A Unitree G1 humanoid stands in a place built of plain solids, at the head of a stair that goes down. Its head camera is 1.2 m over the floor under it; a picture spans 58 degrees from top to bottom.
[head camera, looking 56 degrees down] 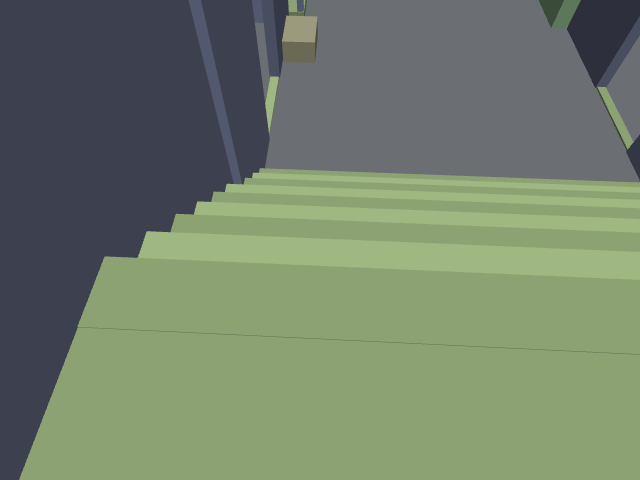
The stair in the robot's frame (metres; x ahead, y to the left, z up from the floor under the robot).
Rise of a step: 0.21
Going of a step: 0.25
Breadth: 3.69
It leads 3 degrees to the right of straight ahead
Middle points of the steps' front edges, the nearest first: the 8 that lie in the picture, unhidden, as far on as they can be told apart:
0.90 -1.15 -0.21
1.15 -1.16 -0.42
1.39 -1.17 -0.63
1.64 -1.18 -0.83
1.89 -1.20 -1.04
2.14 -1.21 -1.25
2.38 -1.22 -1.46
2.63 -1.24 -1.67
